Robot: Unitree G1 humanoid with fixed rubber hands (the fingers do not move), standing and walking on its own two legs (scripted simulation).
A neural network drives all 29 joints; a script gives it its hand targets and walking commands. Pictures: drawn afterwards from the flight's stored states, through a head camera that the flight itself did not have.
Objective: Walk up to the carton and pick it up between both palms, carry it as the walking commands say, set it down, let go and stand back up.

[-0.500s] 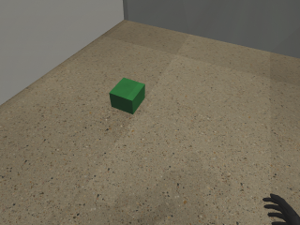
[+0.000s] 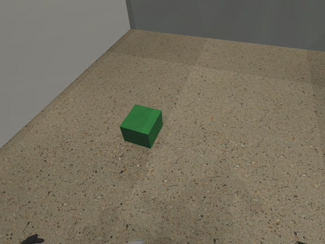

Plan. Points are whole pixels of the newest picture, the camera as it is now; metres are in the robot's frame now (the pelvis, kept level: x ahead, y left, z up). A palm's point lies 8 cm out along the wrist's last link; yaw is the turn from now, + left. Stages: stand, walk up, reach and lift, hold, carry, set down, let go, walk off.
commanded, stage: walk up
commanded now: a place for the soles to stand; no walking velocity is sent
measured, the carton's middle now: (142, 125) +1.07 +0.21 -0.68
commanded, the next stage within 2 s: none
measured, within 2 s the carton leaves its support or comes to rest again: neither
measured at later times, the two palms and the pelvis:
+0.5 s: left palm (31, 178) +0.34 +0.42 -0.07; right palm (272, 204) +0.25 -0.27 -0.09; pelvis +0.22 +0.08 +0.00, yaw -3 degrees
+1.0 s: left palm (34, 140) +0.50 +0.50 -0.09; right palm (226, 135) +0.47 -0.19 -0.07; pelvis +0.41 +0.16 +0.00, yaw -4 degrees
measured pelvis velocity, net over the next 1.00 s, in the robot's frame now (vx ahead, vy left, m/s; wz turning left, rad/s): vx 0.41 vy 0.16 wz -0.08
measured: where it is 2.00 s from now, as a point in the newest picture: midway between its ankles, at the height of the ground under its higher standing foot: (143, 180)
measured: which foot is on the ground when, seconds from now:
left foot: up 0.00-0.14, down 0.16-0.50, up 0.52-0.78, down 0.80-1.00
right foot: down 0.00-0.16, up 0.18-0.48, down 0.50-0.82, up 0.84-1.00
